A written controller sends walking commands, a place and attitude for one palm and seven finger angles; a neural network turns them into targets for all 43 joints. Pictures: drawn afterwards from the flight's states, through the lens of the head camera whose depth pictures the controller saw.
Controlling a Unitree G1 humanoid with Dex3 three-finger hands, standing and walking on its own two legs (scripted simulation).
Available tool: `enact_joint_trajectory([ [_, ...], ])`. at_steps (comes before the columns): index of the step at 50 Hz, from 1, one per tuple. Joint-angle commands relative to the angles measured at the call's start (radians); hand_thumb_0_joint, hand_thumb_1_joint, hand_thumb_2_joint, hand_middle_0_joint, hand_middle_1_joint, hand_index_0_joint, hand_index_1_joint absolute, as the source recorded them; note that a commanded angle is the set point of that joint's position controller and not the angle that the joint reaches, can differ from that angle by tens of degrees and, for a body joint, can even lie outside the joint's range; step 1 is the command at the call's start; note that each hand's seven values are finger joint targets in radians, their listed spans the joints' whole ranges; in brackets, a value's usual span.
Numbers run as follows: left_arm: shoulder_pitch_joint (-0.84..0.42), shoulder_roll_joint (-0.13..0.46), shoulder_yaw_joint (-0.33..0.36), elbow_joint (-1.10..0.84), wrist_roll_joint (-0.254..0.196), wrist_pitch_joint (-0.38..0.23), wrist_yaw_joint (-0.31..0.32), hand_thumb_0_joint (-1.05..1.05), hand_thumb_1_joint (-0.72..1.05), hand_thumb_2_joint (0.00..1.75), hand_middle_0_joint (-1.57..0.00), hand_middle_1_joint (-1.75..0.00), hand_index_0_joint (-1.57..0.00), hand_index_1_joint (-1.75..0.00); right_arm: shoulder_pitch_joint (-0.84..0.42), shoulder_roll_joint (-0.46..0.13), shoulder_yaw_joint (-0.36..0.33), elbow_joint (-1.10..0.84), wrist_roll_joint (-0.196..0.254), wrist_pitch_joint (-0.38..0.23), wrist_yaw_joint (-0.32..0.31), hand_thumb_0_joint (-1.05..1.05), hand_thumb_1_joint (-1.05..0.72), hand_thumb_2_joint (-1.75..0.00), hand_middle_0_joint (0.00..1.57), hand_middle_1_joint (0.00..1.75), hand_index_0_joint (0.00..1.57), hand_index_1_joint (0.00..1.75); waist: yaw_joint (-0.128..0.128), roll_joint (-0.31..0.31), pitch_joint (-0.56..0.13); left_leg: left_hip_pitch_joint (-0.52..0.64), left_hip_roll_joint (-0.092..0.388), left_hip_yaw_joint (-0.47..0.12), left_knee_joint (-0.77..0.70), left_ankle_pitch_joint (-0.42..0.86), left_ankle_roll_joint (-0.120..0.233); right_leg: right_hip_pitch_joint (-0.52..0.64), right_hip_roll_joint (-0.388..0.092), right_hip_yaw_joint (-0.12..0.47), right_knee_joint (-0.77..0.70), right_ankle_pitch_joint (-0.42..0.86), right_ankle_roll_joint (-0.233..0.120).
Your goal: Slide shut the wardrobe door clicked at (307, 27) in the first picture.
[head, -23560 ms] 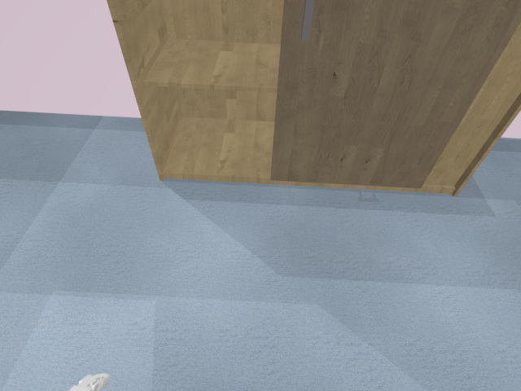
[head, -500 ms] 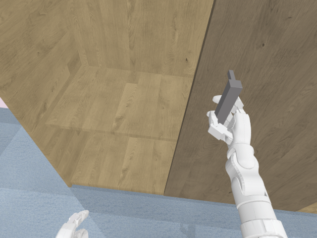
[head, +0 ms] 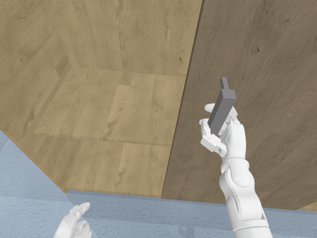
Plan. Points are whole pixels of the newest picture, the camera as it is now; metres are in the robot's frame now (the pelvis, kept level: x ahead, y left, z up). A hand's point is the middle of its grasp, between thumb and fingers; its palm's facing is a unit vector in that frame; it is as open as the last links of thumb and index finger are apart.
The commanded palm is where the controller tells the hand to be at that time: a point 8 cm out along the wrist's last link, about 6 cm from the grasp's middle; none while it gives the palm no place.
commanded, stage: tug the door sideways, standing still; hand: right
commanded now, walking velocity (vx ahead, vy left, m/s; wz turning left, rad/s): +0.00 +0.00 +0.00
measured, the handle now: (215, 112) +0.40 -0.10 +0.13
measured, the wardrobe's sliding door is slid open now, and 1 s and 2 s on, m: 0.57 0.55 0.33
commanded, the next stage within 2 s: step sideways, sliding the door along in 0.12 s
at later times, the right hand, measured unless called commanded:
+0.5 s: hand (205, 132) +0.35 -0.08 +0.10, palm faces +0.04 +0.99 -0.15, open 6.0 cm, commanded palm +0.33 -0.08 +0.12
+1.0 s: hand (192, 130) +0.35 -0.05 +0.11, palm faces +0.05 +1.00 -0.04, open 5.8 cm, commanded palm +0.34 -0.03 +0.10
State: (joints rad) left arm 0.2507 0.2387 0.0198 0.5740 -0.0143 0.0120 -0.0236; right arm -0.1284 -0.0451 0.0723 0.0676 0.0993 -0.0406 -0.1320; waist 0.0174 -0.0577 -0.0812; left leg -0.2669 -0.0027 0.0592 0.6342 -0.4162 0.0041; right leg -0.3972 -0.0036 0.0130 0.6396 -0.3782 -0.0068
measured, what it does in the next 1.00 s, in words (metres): steps on the spot: left foot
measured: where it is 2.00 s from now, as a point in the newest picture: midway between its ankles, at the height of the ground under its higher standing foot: outside the picture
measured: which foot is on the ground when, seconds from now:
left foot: down 0.00-0.32, up 0.34-0.50, down 0.52-0.80, up 0.82-1.00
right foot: down 0.00-1.00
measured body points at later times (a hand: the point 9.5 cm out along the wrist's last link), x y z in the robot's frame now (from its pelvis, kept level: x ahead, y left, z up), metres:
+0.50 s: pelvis -0.05 +0.02 +0.00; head +0.00 +0.06 +0.44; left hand +0.10 +0.22 -0.14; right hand +0.34 -0.13 +0.11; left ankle -0.03 +0.11 -0.71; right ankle -0.04 -0.11 -0.73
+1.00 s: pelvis -0.02 +0.09 +0.01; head +0.07 +0.06 +0.45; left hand +0.21 +0.27 -0.10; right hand +0.34 -0.10 +0.11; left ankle +0.05 +0.24 -0.63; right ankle -0.05 -0.05 -0.72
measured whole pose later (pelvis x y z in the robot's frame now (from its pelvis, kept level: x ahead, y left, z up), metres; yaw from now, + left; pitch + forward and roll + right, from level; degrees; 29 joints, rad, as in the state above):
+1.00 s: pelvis -0.02 +0.09 +0.01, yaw -6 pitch -3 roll +2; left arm 0.09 0.19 0.03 0.56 -0.03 0.03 -0.02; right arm -0.47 -0.11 0.14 0.28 0.10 -0.09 -0.08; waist -0.11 -0.03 0.26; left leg -0.59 0.04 0.00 1.18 -0.38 0.00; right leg -0.16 -0.10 -0.03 0.55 -0.33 0.03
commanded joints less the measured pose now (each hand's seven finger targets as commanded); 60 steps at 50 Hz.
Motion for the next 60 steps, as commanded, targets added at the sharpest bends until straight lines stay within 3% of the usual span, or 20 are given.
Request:
enact_joint_trajectory([
  [1,-0.009,0.087,0.032,-0.075,0.007,-0.034,0.007,0.00,0.90,0.90,-0.20,-0.30,-0.20,-0.30,-0.554,0.091,0.138,-0.091,-0.037,-0.049,0.001,0.00,-0.90,-0.90,0.45,1.40,0.45,1.40,0.106,0.053,-0.220,-0.187,-0.015,0.013,-0.027,0.585,0.000,0.322,-0.021,0.031,0.049,0.659,-0.015],
  [10,0.030,0.076,0.045,-0.029,0.014,-0.021,-0.008,0.00,0.90,0.90,-0.20,-0.30,-0.20,-0.30,-0.819,0.235,0.275,0.117,-0.079,-0.102,-0.019,0.00,-0.90,-0.90,0.45,1.40,0.45,1.40,0.151,0.072,-0.327,-0.285,-0.032,0.013,0.014,0.486,0.010,0.331,-0.007,0.077,0.097,0.600,-0.020],
  [11,0.000,0.089,0.056,-0.082,0.013,-0.032,-0.009,0.00,0.90,0.90,-0.20,-0.30,-0.20,-0.30,-0.771,0.064,0.155,-0.144,-0.071,-0.130,-0.013,0.00,-0.90,-0.90,0.45,1.40,0.45,1.40,0.063,0.023,-0.529,-0.164,-0.028,0.006,0.015,0.515,0.021,0.426,-0.005,0.075,0.076,0.662,-0.014],
  [12,-0.044,0.101,0.026,-0.134,0.001,-0.022,0.032,0.00,0.90,0.90,-0.20,-0.30,-0.20,-0.30,-0.936,-0.304,-0.091,-0.264,-0.077,-0.188,-0.013,0.00,-0.90,-0.90,0.45,1.40,0.45,1.40,0.023,-0.044,-0.501,-0.082,0.027,-0.046,-0.016,0.527,0.017,0.513,-0.038,0.068,0.023,0.588,-0.057],
  [15,-0.097,0.071,0.013,-0.112,0.005,-0.003,0.059,0.00,0.90,0.90,-0.20,-0.30,-0.20,-0.30,-0.822,-0.009,0.141,-0.109,-0.043,-0.180,0.051,0.00,-0.90,-0.90,0.45,1.40,0.45,1.40,0.066,-0.117,-0.421,-0.252,-0.035,-0.010,0.237,0.365,-0.011,0.647,-0.140,0.193,-0.019,0.739,-0.133],
  [16,-0.105,0.077,0.016,-0.109,0.013,0.006,0.061,0.00,0.90,0.90,-0.20,-0.30,-0.20,-0.30,-0.804,-0.009,0.139,-0.092,-0.024,-0.164,0.061,0.00,-0.90,-0.90,0.45,1.40,0.45,1.40,0.070,-0.176,-0.366,-0.371,-0.048,-0.033,0.404,0.035,-0.009,0.692,-0.241,0.338,-0.083,0.880,-0.192],
  [18,-0.154,0.076,0.014,-0.103,0.013,0.031,0.055,0.00,0.90,0.90,-0.20,-0.30,-0.20,-0.30,-0.796,-0.050,0.091,-0.049,-0.020,-0.132,0.056,0.00,-0.90,-0.90,0.45,1.40,0.45,1.40,0.040,-0.023,-0.253,-0.412,-0.013,-0.102,0.511,-0.162,0.014,0.594,-0.331,0.462,-0.148,0.729,-0.228],
  [20,-0.175,0.081,0.004,-0.095,0.003,0.047,0.073,0.00,0.90,0.90,-0.20,-0.30,-0.20,-0.30,-0.794,-0.112,0.022,0.002,-0.007,-0.108,0.044,0.00,-0.90,-0.90,0.45,1.40,0.45,1.40,0.026,0.097,-0.146,-0.311,0.027,-0.118,0.380,-0.146,0.014,0.408,-0.338,0.393,-0.177,0.531,-0.231],
  [25,-0.172,0.076,-0.010,-0.093,-0.022,0.016,0.085,0.00,0.90,0.90,-0.20,-0.30,-0.20,-0.30,-0.863,-0.039,0.103,0.066,-0.017,-0.111,0.063,0.00,-0.90,-0.90,0.45,1.40,0.45,1.40,0.017,-0.049,-0.131,0.146,-0.010,-0.018,-0.061,0.091,0.025,0.111,-0.213,0.108,-0.053,0.198,-0.120],
  [27,-0.173,0.057,-0.010,-0.084,-0.035,-0.003,0.083,0.00,0.90,0.90,-0.20,-0.30,-0.20,-0.30,-0.891,-0.004,0.150,0.066,-0.022,-0.103,0.076,0.00,-0.90,-0.90,0.45,1.40,0.45,1.40,0.012,0.133,-0.125,0.274,0.091,-0.164,-0.212,0.082,0.067,-0.059,-0.100,0.013,0.163,-0.032,-0.069],
  [29,-0.174,0.056,0.020,-0.080,-0.033,-0.020,0.086,0.00,0.90,0.90,-0.20,-0.30,-0.20,-0.30,-0.923,0.002,0.152,0.081,-0.036,-0.101,0.071,0.00,-0.90,-0.90,0.45,1.40,0.45,1.40,-0.002,0.411,-0.055,0.163,0.299,-0.585,-0.497,-0.199,0.165,-0.137,0.036,-0.006,0.521,-0.208,-0.019],
  [33,-0.151,0.044,0.025,-0.032,-0.029,-0.063,0.077,0.00,0.90,0.90,-0.20,-0.30,-0.20,-0.30,-1.018,0.124,0.251,0.050,-0.046,-0.168,0.079,0.00,-0.90,-0.90,0.45,1.40,0.45,1.40,0.039,0.107,-0.105,0.289,0.236,-0.317,-0.281,0.430,0.223,-0.056,-0.038,0.041,0.412,-0.072,-0.011],
  [37,-0.163,0.053,0.037,-0.054,-0.017,-0.042,0.077,0.00,0.90,0.90,-0.20,-0.30,-0.20,-0.30,-0.938,0.097,0.253,0.029,-0.058,-0.203,0.077,0.00,-0.90,-0.90,0.45,1.40,0.45,1.40,0.026,0.134,-0.180,0.317,0.152,-0.110,-0.084,0.746,0.159,0.232,-0.032,-0.074,-0.183,0.243,-0.008],
  [38,-0.133,0.071,0.049,-0.060,-0.017,-0.039,0.078,0.00,0.90,0.90,-0.20,-0.30,-0.20,-0.30,-0.921,0.116,0.278,0.017,-0.052,-0.204,0.087,0.00,-0.90,-0.90,0.45,1.40,0.45,1.40,0.043,0.099,-0.211,0.120,0.124,-0.080,0.065,0.681,0.109,0.485,-0.091,-0.030,-0.284,0.412,-0.031],
  [40,-0.113,0.124,0.076,-0.090,-0.017,-0.042,0.048,0.00,0.90,0.90,-0.20,-0.30,-0.20,-0.30,-0.941,0.142,0.313,-0.028,-0.032,-0.201,0.112,0.00,-0.90,-0.90,0.45,1.40,0.45,1.40,0.041,-0.125,-0.279,-0.360,0.011,-0.103,0.495,-0.059,0.025,0.847,-0.496,0.410,-0.159,1.058,-0.226],
  [41,-0.129,0.116,0.060,-0.098,-0.016,-0.046,0.024,0.00,0.90,0.90,-0.20,-0.30,-0.20,-0.30,-0.930,0.124,0.288,-0.036,-0.033,-0.198,0.118,0.00,-0.90,-0.90,0.45,1.40,0.45,1.40,0.037,-0.010,-0.262,-0.424,0.012,-0.197,0.635,-0.062,0.037,0.832,-0.517,0.408,-0.138,0.987,-0.261],
  [45,-0.143,0.114,0.063,-0.096,-0.014,-0.020,0.017,0.00,0.90,0.90,-0.20,-0.30,-0.20,-0.30,-0.883,0.118,0.287,-0.110,-0.051,-0.165,0.136,0.00,-0.90,-0.90,0.45,1.40,0.45,1.40,0.034,0.066,-0.163,-0.518,0.063,-0.112,0.613,-0.011,0.004,0.708,-0.428,0.195,-0.142,0.774,-0.186],
  [55,-0.178,0.075,0.045,-0.191,-0.022,-0.032,0.009,0.00,0.90,0.90,-0.20,-0.30,-0.20,-0.30,-0.727,0.084,0.271,-0.198,-0.044,-0.118,0.128,0.00,-0.90,-0.90,0.45,1.40,0.45,1.40,0.036,-0.236,-0.101,-0.220,0.054,0.039,0.233,0.128,-0.023,0.553,-0.346,-0.065,-0.144,0.839,-0.080],
  [58,-0.195,0.068,0.038,-0.191,-0.032,-0.036,0.016,0.00,0.90,0.90,-0.20,-0.30,-0.20,-0.30,-0.608,0.052,0.240,-0.211,-0.046,-0.121,0.107,0.00,-0.90,-0.90,0.45,1.40,0.45,1.40,0.027,-0.215,-0.068,-0.082,0.019,0.054,0.078,0.213,-0.021,0.523,-0.340,-0.082,-0.056,0.835,-0.033],
  [60,-0.196,0.055,0.031,-0.188,-0.040,-0.035,0.019,0.00,0.90,0.90,-0.20,-0.30,-0.20,-0.30,-0.553,0.023,0.220,-0.273,-0.063,-0.139,0.103,0.00,-0.90,-0.90,0.45,1.40,0.45,1.40,0.017,-0.069,-0.087,0.119,0.005,0.044,-0.157,0.451,-0.010,0.442,-0.293,-0.077,0.111,0.748,0.002],
])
